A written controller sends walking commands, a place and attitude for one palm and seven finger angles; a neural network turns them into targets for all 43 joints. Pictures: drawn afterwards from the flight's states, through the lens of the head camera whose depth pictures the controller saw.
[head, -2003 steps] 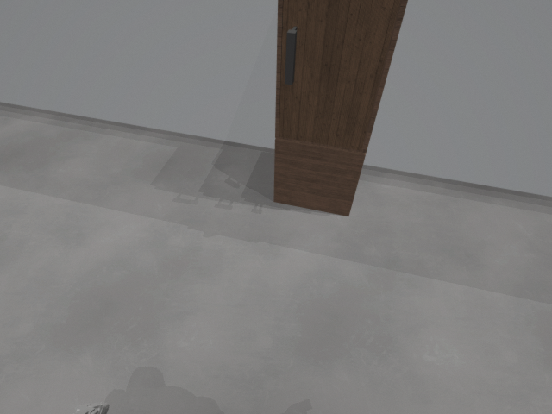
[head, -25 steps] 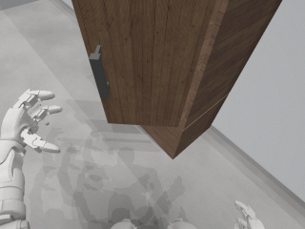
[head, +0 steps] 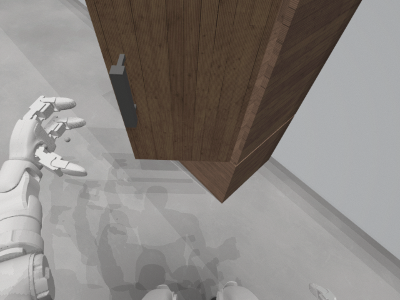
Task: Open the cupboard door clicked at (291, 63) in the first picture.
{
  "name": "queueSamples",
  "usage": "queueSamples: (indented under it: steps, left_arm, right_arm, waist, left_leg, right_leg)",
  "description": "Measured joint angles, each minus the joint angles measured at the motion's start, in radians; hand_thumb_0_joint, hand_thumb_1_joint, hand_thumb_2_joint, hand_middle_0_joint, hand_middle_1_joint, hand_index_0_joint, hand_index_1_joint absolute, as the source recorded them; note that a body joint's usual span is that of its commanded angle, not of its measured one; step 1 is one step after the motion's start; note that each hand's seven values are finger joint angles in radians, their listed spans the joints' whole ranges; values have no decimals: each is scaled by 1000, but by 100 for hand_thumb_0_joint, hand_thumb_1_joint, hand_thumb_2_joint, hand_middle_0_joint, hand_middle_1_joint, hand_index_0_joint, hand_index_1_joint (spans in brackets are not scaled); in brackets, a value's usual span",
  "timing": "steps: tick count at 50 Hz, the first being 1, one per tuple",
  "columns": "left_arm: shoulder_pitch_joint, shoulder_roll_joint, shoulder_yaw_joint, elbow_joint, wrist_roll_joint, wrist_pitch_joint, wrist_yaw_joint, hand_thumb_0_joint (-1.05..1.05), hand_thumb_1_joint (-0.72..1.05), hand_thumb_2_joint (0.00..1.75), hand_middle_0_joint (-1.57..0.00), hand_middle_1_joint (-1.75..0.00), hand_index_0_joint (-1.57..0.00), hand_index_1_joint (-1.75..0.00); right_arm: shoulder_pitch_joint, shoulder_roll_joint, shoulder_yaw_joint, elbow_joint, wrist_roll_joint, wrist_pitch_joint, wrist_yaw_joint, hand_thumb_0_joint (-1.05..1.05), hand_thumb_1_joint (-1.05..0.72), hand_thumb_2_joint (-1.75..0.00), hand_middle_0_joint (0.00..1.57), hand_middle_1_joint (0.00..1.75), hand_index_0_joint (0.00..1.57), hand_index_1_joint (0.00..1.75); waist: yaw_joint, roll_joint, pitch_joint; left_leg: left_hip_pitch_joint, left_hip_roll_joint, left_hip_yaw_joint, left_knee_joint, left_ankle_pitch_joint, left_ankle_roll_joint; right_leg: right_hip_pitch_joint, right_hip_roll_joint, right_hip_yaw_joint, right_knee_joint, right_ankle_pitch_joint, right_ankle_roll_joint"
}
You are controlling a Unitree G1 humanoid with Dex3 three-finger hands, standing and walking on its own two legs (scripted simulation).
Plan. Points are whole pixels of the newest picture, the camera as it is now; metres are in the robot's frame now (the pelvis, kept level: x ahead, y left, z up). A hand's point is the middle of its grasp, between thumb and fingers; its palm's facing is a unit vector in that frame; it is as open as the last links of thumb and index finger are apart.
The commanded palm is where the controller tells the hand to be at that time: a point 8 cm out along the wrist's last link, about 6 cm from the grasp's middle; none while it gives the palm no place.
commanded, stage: move the hooked fingers beside the handle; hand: left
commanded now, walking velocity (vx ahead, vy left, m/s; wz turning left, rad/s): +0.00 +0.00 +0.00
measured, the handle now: (127, 92) +0.55 +0.18 +0.05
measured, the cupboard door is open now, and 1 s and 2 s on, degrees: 47 47 47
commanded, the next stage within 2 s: slide the fingers in behind the handle in 1.48 s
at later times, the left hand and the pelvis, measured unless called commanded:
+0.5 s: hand (84, 114) +0.46 +0.25 +0.07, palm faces +0.02 -1.00 -0.01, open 14.0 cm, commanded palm +0.45 +0.29 +0.06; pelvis -0.01 +0.00 -0.01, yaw -1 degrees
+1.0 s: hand (84, 107) +0.49 +0.26 +0.06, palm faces +0.02 -1.00 +0.00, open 14.0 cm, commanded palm +0.47 +0.29 +0.06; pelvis +0.01 +0.00 -0.01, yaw -2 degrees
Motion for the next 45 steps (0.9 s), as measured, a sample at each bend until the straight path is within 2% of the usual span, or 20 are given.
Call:
queueSamples:
  steps: [8,12,16,22,27,34,39,45]
  left_arm:
    - [-73,-2,-23,63,25,-12,37,-1,-50,30,-30,-120,-30,-120]
    - [-121,8,-18,109,50,-23,60,-2,-50,30,-30,-120,-30,-120]
    - [-154,19,-11,138,58,-44,67,-2,-50,30,-30,-120,-30,-120]
    - [-240,77,8,240,85,-37,67,-2,-50,30,-30,-120,-30,-120]
    - [-295,111,13,277,89,-47,66,-2,-50,30,-30,-120,-30,-120]
    - [-376,168,36,340,123,-20,68,-1,-50,30,-30,-120,-30,-120]
    - [-383,201,70,330,129,-23,61,-2,-50,30,-30,-120,-30,-120]
    - [-307,190,90,277,108,-12,34,-1,-50,30,-30,-120,-30,-120]
  right_arm:
    - [11,3,0,-5,-2,35,14,1,-90,-90,21,30,21,30]
    - [16,3,2,1,-8,50,16,1,-90,-90,21,30,21,30]
    - [27,3,2,13,-11,68,18,1,-90,-90,21,30,21,30]
    - [41,-4,11,17,-13,90,13,1,-90,-90,21,30,21,30]
    - [56,-12,10,24,-19,103,14,1,-90,-90,21,30,21,30]
    - [67,-21,19,15,-25,120,13,1,-90,-90,21,30,21,30]
    - [79,-20,16,2,-32,131,19,1,-90,-90,21,30,21,30]
    - [100,-12,8,-13,-30,152,29,1,-90,-90,21,30,21,30]
  waist:
    - [-9,3,-4]
    - [-20,3,1]
    - [-29,3,1]
    - [-56,1,7]
    - [-71,4,10]
    - [-103,4,14]
    - [-117,3,14]
    - [-105,6,7]
  left_leg:
    - [-20,-2,5,9,-2,5]
    - [-41,-2,3,24,-5,5]
    - [-54,3,5,32,-8,4]
    - [-89,8,2,51,-11,3]
    - [-121,13,0,66,-15,1]
    - [-169,21,-2,86,-22,-1]
    - [-186,30,4,90,-28,-2]
    - [-161,37,13,67,-32,0]
  right_leg:
    - [-21,-3,5,9,0,6]
    - [-40,-3,2,21,-2,6]
    - [-54,1,4,27,-2,5]
    - [-86,6,0,41,-3,1]
    - [-117,10,-2,52,-4,-1]
    - [-163,17,-5,64,-6,-4]
    - [-183,27,1,63,-5,-5]
    - [-160,35,12,37,-3,-3]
